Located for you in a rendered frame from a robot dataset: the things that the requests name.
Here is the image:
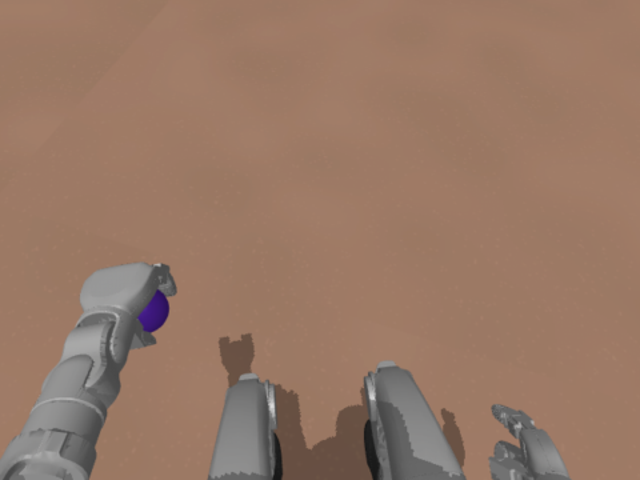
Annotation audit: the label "left robot arm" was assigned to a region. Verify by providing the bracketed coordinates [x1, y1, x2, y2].
[0, 306, 136, 480]

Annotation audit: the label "ball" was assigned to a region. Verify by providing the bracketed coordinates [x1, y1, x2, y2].
[138, 289, 169, 333]

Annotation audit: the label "right robot hand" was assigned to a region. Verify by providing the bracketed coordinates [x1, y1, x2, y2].
[489, 404, 570, 480]

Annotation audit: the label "left robot hand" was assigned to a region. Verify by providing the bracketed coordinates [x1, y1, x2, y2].
[80, 262, 177, 350]

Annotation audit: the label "right robot foot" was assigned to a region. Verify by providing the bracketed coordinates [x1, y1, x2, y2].
[364, 419, 380, 480]

